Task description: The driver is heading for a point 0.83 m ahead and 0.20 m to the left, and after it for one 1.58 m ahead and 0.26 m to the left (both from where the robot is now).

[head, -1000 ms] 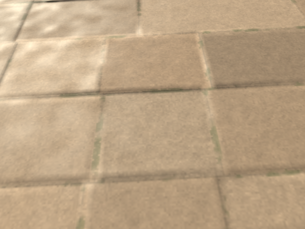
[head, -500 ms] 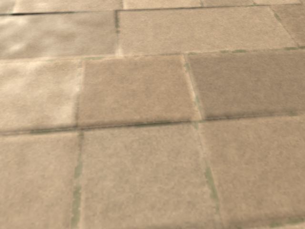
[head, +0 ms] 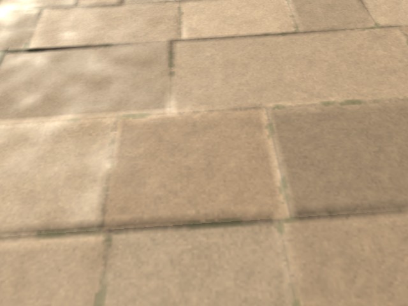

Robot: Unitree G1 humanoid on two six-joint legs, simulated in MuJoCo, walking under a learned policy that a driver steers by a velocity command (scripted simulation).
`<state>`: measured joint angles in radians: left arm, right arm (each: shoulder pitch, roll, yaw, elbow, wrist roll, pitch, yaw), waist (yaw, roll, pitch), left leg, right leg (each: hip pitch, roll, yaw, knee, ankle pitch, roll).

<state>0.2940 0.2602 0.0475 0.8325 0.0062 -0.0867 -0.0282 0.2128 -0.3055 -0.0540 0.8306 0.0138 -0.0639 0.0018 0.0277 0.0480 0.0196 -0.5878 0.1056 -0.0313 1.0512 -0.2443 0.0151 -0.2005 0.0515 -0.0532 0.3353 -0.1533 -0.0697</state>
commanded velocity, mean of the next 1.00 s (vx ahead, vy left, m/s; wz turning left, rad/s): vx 0.16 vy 0.00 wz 0.37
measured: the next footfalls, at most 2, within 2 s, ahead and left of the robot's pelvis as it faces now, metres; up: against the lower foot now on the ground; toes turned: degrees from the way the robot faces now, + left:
left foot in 0.30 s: +0.32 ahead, +0.14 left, +0.00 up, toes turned +8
right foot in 0.76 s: +0.36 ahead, -0.08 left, +0.00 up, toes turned +26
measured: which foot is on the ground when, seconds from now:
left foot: up 0.00-0.28, down 0.30-0.76, up 0.78-1.00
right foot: down 0.00-0.30, up 0.32-0.74, down 0.76-1.00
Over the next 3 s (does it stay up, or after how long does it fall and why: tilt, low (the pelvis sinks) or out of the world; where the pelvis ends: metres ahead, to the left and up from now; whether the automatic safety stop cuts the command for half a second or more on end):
stays up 1.02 0.29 -0.01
